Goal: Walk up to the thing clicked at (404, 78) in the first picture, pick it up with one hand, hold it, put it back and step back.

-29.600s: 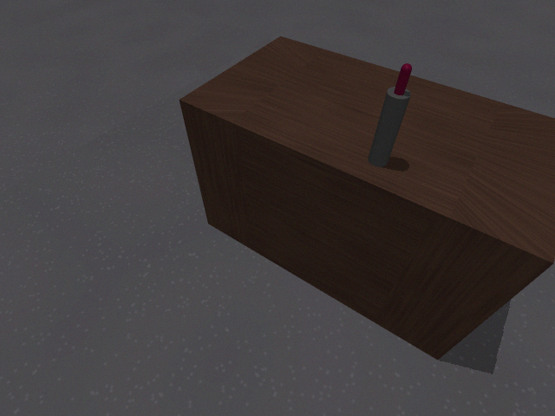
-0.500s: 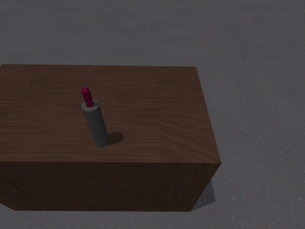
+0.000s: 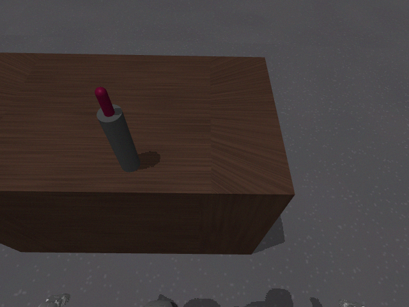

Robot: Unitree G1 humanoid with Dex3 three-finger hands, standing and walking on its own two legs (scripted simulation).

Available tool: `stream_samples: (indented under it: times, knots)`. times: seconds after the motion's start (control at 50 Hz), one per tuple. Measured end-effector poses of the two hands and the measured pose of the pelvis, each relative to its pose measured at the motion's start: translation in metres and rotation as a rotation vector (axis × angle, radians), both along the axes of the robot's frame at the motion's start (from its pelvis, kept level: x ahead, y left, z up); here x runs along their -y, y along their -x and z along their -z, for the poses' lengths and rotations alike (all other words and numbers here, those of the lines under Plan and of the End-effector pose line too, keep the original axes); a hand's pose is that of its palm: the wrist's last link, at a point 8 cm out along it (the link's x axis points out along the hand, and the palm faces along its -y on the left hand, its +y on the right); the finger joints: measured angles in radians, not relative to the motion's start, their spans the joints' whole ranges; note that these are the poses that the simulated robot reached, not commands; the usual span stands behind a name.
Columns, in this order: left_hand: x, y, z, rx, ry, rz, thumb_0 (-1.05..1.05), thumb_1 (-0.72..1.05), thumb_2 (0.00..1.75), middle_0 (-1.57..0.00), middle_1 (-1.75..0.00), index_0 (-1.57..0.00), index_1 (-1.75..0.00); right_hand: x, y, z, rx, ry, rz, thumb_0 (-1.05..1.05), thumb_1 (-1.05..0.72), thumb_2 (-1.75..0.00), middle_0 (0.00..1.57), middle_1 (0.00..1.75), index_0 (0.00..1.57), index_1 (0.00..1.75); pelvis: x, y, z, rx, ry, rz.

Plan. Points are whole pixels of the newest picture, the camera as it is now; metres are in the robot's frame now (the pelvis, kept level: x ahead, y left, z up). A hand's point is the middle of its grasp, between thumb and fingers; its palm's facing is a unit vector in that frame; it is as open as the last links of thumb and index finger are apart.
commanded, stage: step back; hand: left
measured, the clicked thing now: (118, 133) +0.47 +0.23 +0.01
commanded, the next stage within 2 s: none
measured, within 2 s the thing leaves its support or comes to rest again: neither
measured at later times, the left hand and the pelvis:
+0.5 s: hand out of the picture +0.02 +0.28 -0.17, palm faces +0.07 -0.93 -0.37, open 7.4 cm; pelvis -0.10 +0.01 -0.02, yaw +4 degrees
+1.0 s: hand out of the picture -0.15 +0.26 -0.14, palm faces -0.02 -0.91 -0.42, open 7.4 cm; pelvis -0.22 -0.01 -0.01, yaw -2 degrees
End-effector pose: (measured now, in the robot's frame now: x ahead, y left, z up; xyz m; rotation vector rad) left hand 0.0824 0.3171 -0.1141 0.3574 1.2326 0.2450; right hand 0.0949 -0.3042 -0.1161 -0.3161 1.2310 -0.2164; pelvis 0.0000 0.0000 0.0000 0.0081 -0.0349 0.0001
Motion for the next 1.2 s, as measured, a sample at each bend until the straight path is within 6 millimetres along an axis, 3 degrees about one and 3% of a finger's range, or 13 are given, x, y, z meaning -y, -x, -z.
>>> stream_samples:
  times: [0.16, 0.22, 0.32, 0.46, 0.52, 0.66, 0.76, 0.84, 0.92, 1.0, 1.1, 1.2]
  knots:
    - [0.020, 0.042, -0.003, -0.028, -0.035, 0.008, 0.00, 0.91, 0.90, -0.20, -0.30, -0.20, -0.30, 0.030, 0.006, 0.017, 0.029, 0.011, -0.011, 0.01, -0.90, -0.90, 0.20, 0.30, 0.20, 0.30, 0.020, 0.027, 0.012, 0.006, -0.012, 0.005]
    - [0.024, 0.054, -0.009, -0.044, -0.034, 0.005, 0.00, 0.91, 0.90, -0.20, -0.30, -0.20, -0.30, 0.030, 0.017, 0.016, 0.021, 0.001, -0.015, 0.00, -0.90, -0.90, 0.20, 0.30, 0.20, 0.30, 0.019, 0.036, 0.006, -0.015, -0.019, 0.000]
    - [0.022, 0.053, -0.011, 0.026, -0.035, 0.000, 0.01, 0.90, 0.90, -0.20, -0.30, -0.20, -0.30, 0.026, 0.052, 0.019, -0.059, 0.019, -0.056, 0.00, -0.90, -0.90, 0.20, 0.30, 0.20, 0.30, 0.015, 0.053, 0.006, -0.041, -0.002, -0.037]
    - [0.002, 0.065, 0.009, 0.144, 0.003, -0.021, 0.00, 0.90, 0.90, -0.20, -0.30, -0.20, -0.30, 0.004, 0.090, 0.018, -0.092, 0.062, -0.121, 0.01, -0.90, -0.90, 0.20, 0.30, 0.20, 0.30, -0.002, 0.091, 0.019, -0.016, 0.008, -0.098]
    - [-0.005, 0.083, 0.016, 0.127, 0.027, -0.032, 0.00, 0.90, 0.90, -0.20, -0.30, -0.20, -0.30, -0.009, 0.106, 0.006, -0.060, 0.060, -0.121, 0.01, -0.90, -0.90, 0.20, 0.30, 0.20, 0.30, -0.009, 0.106, 0.017, 0.007, -0.007, -0.073]
    - [-0.013, 0.129, 0.005, 0.097, 0.037, -0.051, 0.00, 0.91, 0.90, -0.20, -0.30, -0.20, -0.30, -0.016, 0.125, -0.022, 0.002, 0.081, -0.116, 0.01, -0.90, -0.90, 0.20, 0.30, 0.20, 0.30, -0.014, 0.132, 0.000, -0.014, 0.043, -0.058]
    - [-0.015, 0.168, 0.007, 0.040, 0.008, -0.026, 0.00, 0.91, 0.90, -0.20, -0.30, -0.20, -0.30, -0.011, 0.128, -0.021, 0.091, 0.079, -0.111, 0.01, -0.90, -0.90, 0.20, 0.30, 0.20, 0.30, -0.011, 0.160, 0.004, -0.009, 0.029, -0.017]
    - [-0.008, 0.194, 0.009, 0.007, -0.015, 0.008, 0.00, 0.91, 0.90, -0.20, -0.30, -0.20, -0.30, -0.002, 0.142, -0.007, 0.140, 0.054, -0.098, 0.00, -0.90, -0.90, 0.20, 0.30, 0.20, 0.30, -0.004, 0.184, 0.013, 0.001, 0.011, 0.020]
    - [0.008, 0.222, 0.002, 0.002, -0.022, 0.021, 0.00, 0.91, 0.90, -0.20, -0.30, -0.20, -0.30, 0.006, 0.169, 0.010, 0.136, 0.014, -0.055, 0.00, -0.90, -0.90, 0.20, 0.30, 0.20, 0.30, 0.003, 0.207, 0.016, 0.027, 0.052, 0.008]
    - [0.014, 0.242, -0.013, 0.023, -0.025, 0.023, 0.01, 0.91, 0.90, -0.20, -0.30, -0.20, -0.30, 0.004, 0.206, 0.009, 0.078, -0.018, -0.034, 0.00, -0.90, -0.90, 0.20, 0.30, 0.20, 0.30, 0.005, 0.224, 0.006, 0.012, -0.012, 0.030]
    - [0.009, 0.246, -0.023, 0.082, -0.044, 0.033, 0.01, 0.90, 0.90, -0.21, -0.30, -0.20, -0.30, 0.006, 0.255, 0.012, 0.015, 0.003, -0.038, 0.01, -0.90, -0.90, 0.20, 0.30, 0.20, 0.30, 0.000, 0.250, 0.003, -0.019, -0.015, 0.003]
    - [-0.005, 0.252, -0.013, 0.169, -0.039, 0.038, 0.00, 0.90, 0.90, -0.20, -0.30, -0.20, -0.30, -0.001, 0.298, 0.016, -0.043, 0.048, -0.072, 0.01, -0.90, -0.90, 0.20, 0.30, 0.20, 0.30, -0.010, 0.285, 0.014, -0.014, 0.012, -0.050]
